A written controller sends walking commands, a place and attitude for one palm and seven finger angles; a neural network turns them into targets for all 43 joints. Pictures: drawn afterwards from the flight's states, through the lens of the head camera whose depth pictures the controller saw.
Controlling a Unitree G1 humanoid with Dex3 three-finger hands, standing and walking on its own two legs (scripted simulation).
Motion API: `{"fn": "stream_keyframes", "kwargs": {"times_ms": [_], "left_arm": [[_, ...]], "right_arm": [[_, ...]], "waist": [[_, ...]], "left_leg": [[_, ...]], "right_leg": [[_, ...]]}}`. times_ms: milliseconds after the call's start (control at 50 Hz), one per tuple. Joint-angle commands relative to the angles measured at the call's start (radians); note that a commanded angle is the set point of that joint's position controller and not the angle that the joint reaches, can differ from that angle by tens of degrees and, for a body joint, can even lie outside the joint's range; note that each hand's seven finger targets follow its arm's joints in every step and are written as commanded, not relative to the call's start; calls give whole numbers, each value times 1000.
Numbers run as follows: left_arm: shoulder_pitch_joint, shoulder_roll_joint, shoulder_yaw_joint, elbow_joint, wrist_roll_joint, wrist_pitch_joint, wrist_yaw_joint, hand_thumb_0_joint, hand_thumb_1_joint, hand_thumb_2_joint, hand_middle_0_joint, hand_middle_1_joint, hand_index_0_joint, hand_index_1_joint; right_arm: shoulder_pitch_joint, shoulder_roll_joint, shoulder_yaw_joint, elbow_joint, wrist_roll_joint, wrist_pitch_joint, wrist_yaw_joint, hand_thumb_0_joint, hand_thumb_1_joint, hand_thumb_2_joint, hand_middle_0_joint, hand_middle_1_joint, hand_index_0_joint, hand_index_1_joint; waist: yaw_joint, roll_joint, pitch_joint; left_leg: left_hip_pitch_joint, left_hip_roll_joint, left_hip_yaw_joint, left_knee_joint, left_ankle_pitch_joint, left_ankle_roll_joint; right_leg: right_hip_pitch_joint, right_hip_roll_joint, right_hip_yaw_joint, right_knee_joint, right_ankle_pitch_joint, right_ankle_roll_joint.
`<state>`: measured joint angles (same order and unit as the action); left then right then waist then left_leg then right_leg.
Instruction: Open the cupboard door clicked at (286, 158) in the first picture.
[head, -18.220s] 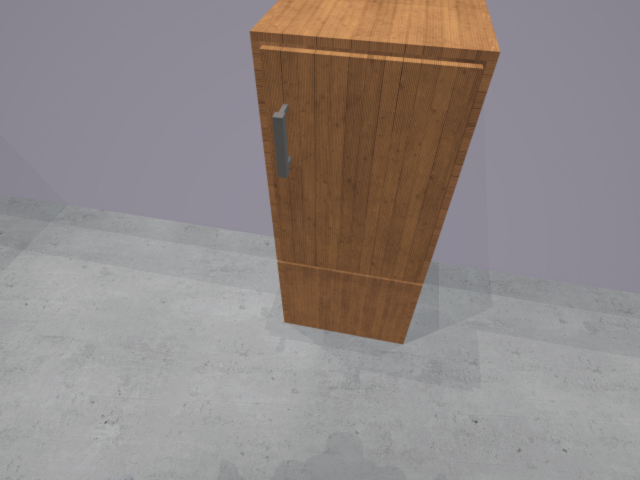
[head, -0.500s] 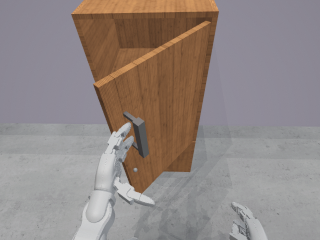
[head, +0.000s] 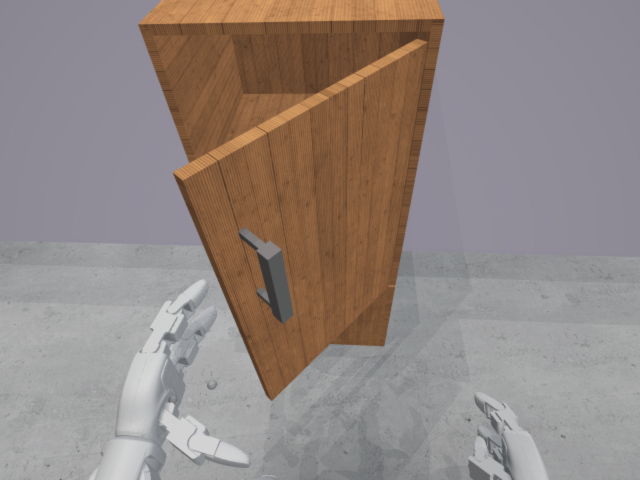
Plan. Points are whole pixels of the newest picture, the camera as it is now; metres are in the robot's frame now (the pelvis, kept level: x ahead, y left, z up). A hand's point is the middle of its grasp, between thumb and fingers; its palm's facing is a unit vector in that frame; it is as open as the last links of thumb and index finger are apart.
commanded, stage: slide the hand sideways off the handle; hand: left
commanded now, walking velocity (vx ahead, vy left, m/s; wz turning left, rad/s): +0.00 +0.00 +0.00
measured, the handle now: (266, 277) +0.34 +0.09 +0.08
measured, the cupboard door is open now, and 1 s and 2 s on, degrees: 49 49 49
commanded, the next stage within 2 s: draw the hand back to the body in 0.08 s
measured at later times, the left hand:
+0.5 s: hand (152, 385) +0.20 +0.18 +0.11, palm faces +0.01 -1.00 -0.08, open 16.3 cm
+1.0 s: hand (64, 363) +0.20 +0.25 +0.15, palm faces +0.26 -0.90 -0.35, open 13.7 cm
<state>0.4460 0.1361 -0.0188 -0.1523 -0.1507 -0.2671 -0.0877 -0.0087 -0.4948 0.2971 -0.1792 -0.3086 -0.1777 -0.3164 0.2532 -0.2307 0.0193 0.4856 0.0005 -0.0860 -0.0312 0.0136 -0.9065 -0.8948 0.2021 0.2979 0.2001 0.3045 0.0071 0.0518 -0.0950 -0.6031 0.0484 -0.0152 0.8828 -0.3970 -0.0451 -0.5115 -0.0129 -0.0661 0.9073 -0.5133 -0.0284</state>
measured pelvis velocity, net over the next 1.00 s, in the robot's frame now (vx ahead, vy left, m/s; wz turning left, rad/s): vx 0.00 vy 0.04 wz -0.02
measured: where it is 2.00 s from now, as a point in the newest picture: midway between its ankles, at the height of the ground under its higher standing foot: outside the picture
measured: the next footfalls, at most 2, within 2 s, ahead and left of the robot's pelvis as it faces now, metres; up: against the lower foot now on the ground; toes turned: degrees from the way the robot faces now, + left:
none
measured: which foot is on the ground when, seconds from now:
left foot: down 0.00-1.00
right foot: down 0.00-1.00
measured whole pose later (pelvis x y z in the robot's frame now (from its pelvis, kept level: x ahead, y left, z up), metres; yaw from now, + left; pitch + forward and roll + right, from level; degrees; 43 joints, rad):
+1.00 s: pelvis +0.00 +0.04 +0.04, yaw -1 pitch -2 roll -1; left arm 0.51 0.30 0.14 -0.38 -0.03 -0.04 0.11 0.00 -0.06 0.49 -0.17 -0.30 -0.17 -0.30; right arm 0.23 -0.22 0.07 0.59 0.00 -0.14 -0.12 0.01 -0.90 -0.89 0.20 0.30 0.20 0.30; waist 0.05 0.06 -0.01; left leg -0.30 0.03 0.02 0.61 -0.29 0.00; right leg -0.18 -0.03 -0.04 0.56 -0.35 0.02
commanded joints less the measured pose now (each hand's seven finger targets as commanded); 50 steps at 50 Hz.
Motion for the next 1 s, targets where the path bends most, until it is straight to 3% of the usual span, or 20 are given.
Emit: {"fn": "stream_keyframes", "kwargs": {"times_ms": [0,120,160,180,260,340,380,460,520,560,620,660,680,700,720,740,840,880,940,980], "left_arm": [[-48,84,57,-260,-38,-109,-44,0,-500,300,-150,-300,-150,-300],[-97,86,33,-257,-56,-105,-88,0,-500,300,-150,-300,-150,-300],[-82,96,43,-239,-51,-86,-79,0,-500,300,-150,-300,-150,-300],[-97,109,63,-268,-53,-82,-71,0,-500,300,-150,-300,-150,-300],[-21,175,156,-340,-56,-44,-37,0,-500,300,-150,-300,-150,-300],[31,155,172,-357,-94,-12,-46,0,-500,300,-150,-300,-150,-300],[32,138,149,-331,-102,9,-70,0,-500,300,-150,-300,-150,-300],[-28,158,134,-360,-113,43,-115,0,-500,300,-150,-300,-150,-300],[-36,194,180,-402,-126,53,-128,0,-500,300,-150,-300,-150,-300],[-32,226,227,-409,-135,58,-125,0,-500,300,-150,-300,-150,-300],[-40,225,253,-425,-151,67,-124,0,-395,345,-154,-300,-154,-300],[-37,243,285,-399,-159,85,-127,0,-325,375,-156,-300,-156,-300],[-90,370,280,-493,1,93,8,0,-290,390,-158,-300,-158,-300],[-20,279,249,-451,15,117,67,0,-255,405,-159,-300,-159,-300],[5,234,208,-447,26,134,90,0,-220,420,-160,-300,-160,-300],[12,229,196,-451,50,144,113,0,-185,435,-161,-300,-161,-300],[-29,279,223,-471,105,151,189,0,-10,510,-168,-300,-168,-300],[-35,298,252,-459,113,150,206,0,60,540,-170,-300,-170,-300],[-67,311,277,-472,122,144,222,0,165,585,-174,-300,-174,-300],[-41,319,303,-457,121,143,228,0,235,615,-176,-300,-176,-300]], "right_arm": [[-70,-89,-43,-167,5,-74,-16,0,-900,-900,200,300,200,300],[-64,-101,-42,-159,12,-103,-28,0,-900,-900,200,300,200,300],[-66,-102,-42,-163,13,-103,-29,0,-900,-900,200,300,200,300],[-71,-102,-43,-169,13,-105,-30,0,-900,-900,200,300,200,300],[-79,-86,-40,-180,18,-99,-34,0,-900,-900,200,300,200,300],[-85,-79,-32,-179,27,-98,-36,0,-900,-900,200,300,200,300],[-95,-85,-26,-177,33,-98,-38,0,-900,-900,200,300,200,300],[-98,-102,-19,-177,35,-117,-49,0,-900,-900,200,300,200,300],[-88,-103,-18,-174,34,-134,-56,0,-900,-900,200,300,200,300],[-91,-102,-18,-166,34,-139,-60,0,-900,-900,200,300,200,300],[-99,-97,-11,-160,37,-147,-61,0,-900,-900,200,300,200,300],[-110,-98,-11,-147,41,-150,-63,0,-900,-900,200,300,200,300],[-122,-90,-9,-142,24,-135,-89,0,-900,-900,200,300,200,300],[-113,-71,-1,-134,15,-129,-96,0,-900,-900,200,300,200,300],[-111,-72,1,-133,15,-127,-95,0,-900,-900,200,300,200,300],[-112,-74,4,-124,14,-121,-93,0,-900,-900,200,300,200,300],[-143,-86,4,-97,-1,-114,-100,0,-900,-900,200,300,200,300],[-155,-85,7,-81,-5,-114,-104,0,-900,-900,200,300,200,300],[-163,-83,7,-64,-8,-114,-105,0,-900,-900,200,300,200,300],[-169,-82,7,-51,-11,-115,-104,0,-900,-900,200,300,200,300]], "waist": [[-9,-83,-146],[-32,-87,-122],[-23,-100,-112],[-12,-92,-141],[33,-50,-216],[27,-70,-159],[13,-68,-89],[-1,-28,-35],[12,-25,-83],[21,-56,-100],[29,-11,-86],[36,-22,-66],[57,-14,-48],[38,-22,0],[33,-19,15],[32,-3,35],[34,-22,30],[40,-27,32],[43,22,30],[51,3,33]], "left_leg": [[105,-61,16,-45,191,62],[76,-60,1,-20,154,63],[57,-59,-1,-22,134,63],[67,-59,0,-26,138,63],[117,-58,9,-58,204,64],[126,-57,11,-76,214,63],[113,-56,9,-88,184,64],[135,-53,-5,-113,129,67],[177,-53,-12,-128,146,66],[183,-52,-13,-134,159,66],[201,-54,-14,-156,157,61],[203,-51,-14,-166,155,62],[243,-45,19,-202,147,66],[270,-45,20,-219,134,66],[281,-45,19,-227,124,65],[293,-39,17,-242,121,66],[380,-29,14,-337,129,70],[404,-28,14,-369,152,70],[450,-28,15,-415,176,66],[467,-24,15,-439,225,65]], "right_leg": [[9,13,60,-155,433,40],[-54,18,55,-145,340,36],[-58,20,55,-150,281,31],[-41,17,59,-151,281,31],[47,22,42,-143,363,23],[56,27,30,-163,422,33],[34,28,30,-189,378,36],[-4,32,28,-226,262,29],[18,34,15,-225,275,27],[46,36,15,-233,285,27],[55,38,0,-235,284,24],[67,39,3,-256,276,22],[64,12,70,-352,263,13],[57,7,53,-381,231,14],[51,4,47,-387,218,17],[62,6,37,-393,208,18],[144,7,23,-451,207,20],[187,6,20,-472,225,18],[234,7,17,-493,252,15],[277,7,13,-505,299,14]]}}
